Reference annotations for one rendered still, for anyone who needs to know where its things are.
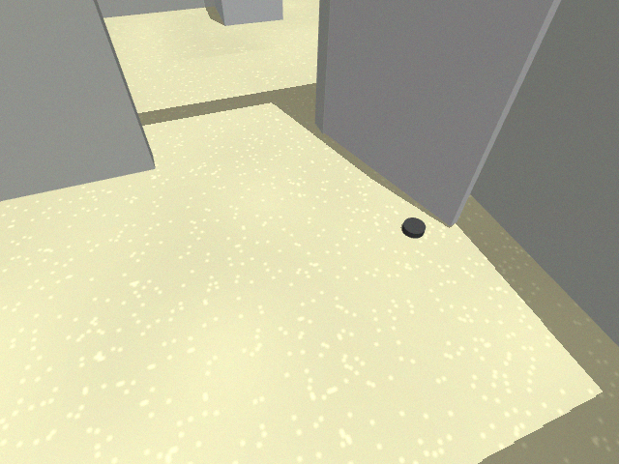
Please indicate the tin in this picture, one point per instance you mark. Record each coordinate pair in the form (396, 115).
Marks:
(413, 228)

